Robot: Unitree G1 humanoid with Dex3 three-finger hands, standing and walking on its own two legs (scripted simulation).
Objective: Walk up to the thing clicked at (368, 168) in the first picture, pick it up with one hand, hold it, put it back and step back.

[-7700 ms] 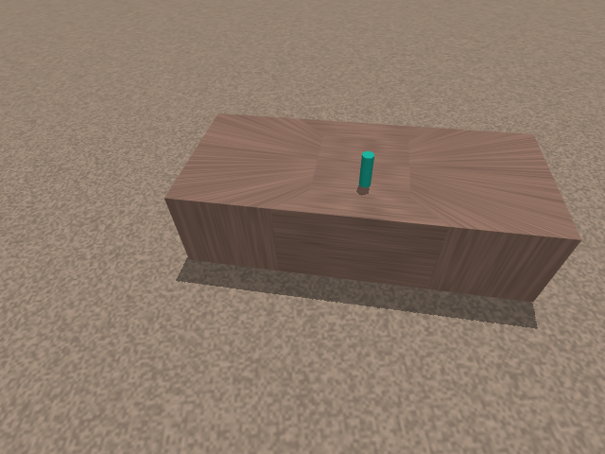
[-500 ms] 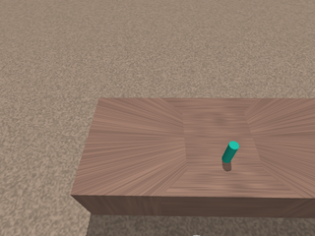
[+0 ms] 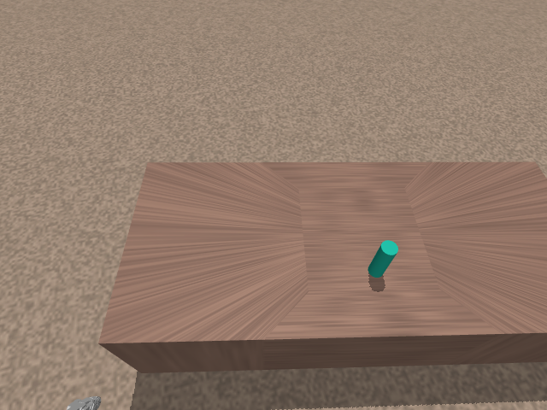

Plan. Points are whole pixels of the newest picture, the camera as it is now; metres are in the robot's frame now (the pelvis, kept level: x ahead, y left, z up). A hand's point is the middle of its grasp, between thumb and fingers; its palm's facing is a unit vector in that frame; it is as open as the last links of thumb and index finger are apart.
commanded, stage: walk up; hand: right
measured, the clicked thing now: (382, 259) +0.53 -0.27 -0.33
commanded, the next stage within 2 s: stand in 1.24 s
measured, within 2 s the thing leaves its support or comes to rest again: neither
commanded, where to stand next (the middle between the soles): +0.03 -0.02 m, yaw +2 degrees
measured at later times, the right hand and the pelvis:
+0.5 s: hand out of the picture +0.10 -0.26 -0.14, palm faces -0.03 +0.95 -0.32, open 7.4 cm; pelvis -0.01 -0.01 +0.02, yaw +0 degrees
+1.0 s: hand out of the picture +0.06 -0.25 -0.13, palm faces -0.02 +0.94 -0.35, open 7.4 cm; pelvis -0.02 +0.00 +0.03, yaw +1 degrees
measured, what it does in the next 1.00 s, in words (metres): steps on the spot: right foot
